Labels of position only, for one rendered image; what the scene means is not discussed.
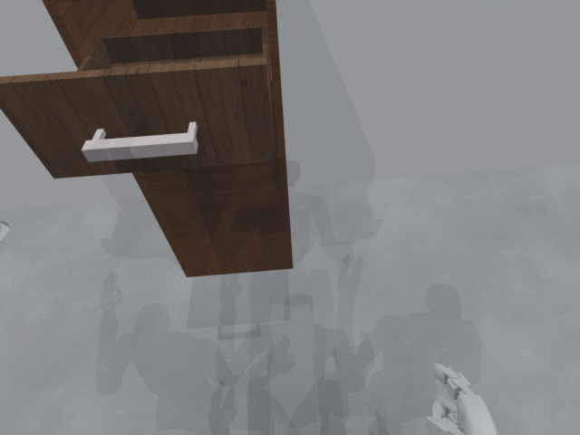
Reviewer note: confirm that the cabinet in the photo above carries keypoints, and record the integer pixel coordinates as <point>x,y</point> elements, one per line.
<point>218,220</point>

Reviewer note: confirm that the drawer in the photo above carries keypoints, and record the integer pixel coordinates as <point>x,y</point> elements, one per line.
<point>151,84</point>

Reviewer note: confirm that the right robot hand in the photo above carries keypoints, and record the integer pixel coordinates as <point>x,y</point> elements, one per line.
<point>469,417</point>

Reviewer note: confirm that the handle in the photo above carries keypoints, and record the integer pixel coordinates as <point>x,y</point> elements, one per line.
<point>100,149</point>

